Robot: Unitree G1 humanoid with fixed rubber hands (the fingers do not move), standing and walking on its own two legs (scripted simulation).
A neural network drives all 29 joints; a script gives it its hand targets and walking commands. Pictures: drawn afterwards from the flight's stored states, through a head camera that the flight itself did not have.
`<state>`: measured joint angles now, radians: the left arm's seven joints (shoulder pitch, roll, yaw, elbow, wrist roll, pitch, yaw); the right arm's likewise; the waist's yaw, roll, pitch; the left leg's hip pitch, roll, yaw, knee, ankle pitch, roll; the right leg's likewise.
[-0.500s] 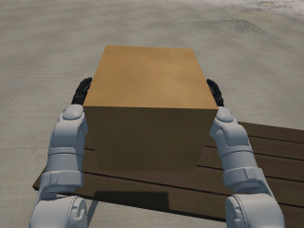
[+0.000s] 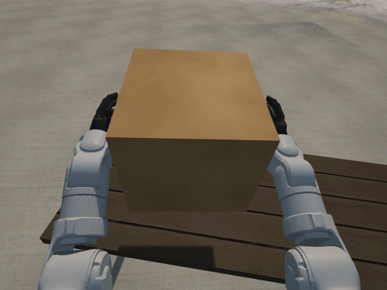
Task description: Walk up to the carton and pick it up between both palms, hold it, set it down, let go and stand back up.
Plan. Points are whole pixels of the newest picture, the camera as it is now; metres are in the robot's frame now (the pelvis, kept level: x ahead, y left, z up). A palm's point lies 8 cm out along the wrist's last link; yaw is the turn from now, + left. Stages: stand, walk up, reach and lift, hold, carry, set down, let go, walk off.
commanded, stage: set down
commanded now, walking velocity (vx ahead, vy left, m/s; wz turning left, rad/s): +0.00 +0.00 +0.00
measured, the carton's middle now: (190, 129) +0.41 +0.01 +0.17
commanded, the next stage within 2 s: none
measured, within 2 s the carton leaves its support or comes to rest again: neither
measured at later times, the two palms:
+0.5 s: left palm (114, 144) +0.38 +0.17 +0.15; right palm (271, 153) +0.38 -0.17 +0.14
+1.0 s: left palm (124, 156) +0.39 +0.16 +0.11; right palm (274, 163) +0.38 -0.19 +0.10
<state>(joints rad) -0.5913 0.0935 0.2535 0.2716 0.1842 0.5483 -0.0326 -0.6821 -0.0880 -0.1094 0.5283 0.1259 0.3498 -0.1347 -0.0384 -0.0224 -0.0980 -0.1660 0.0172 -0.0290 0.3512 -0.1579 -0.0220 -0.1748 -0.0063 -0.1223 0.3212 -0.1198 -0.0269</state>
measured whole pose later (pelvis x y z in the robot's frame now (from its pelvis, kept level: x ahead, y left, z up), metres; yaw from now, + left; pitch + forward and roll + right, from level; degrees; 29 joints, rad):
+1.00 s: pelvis +0.02 +0.00 +0.00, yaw +0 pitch -1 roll +0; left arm -0.50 -0.01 0.26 0.40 0.21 0.30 0.01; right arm -0.55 -0.07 -0.20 0.67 0.02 0.02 -0.03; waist -0.04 -0.02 0.01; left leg -0.14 0.02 -0.03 0.32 -0.16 -0.02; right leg -0.16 -0.01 -0.12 0.31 -0.13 -0.03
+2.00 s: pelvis +0.03 +0.00 +0.00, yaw +0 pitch +1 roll +0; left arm -0.49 -0.04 0.26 0.59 0.25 0.08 0.06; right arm -0.55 -0.07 -0.29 0.84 -0.05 -0.19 0.04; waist -0.04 -0.02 0.05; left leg -0.15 0.02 -0.03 0.32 -0.18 -0.02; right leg -0.17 0.00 -0.12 0.30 -0.15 -0.03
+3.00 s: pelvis +0.05 +0.00 +0.00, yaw +0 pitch +10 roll +0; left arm -0.45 -0.04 0.26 0.77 0.20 -0.26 0.11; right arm -0.53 -0.08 -0.32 0.98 -0.10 -0.47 0.04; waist -0.04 0.00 0.01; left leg -0.31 0.02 -0.03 0.32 -0.18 -0.02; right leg -0.33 0.00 -0.12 0.30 -0.15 -0.03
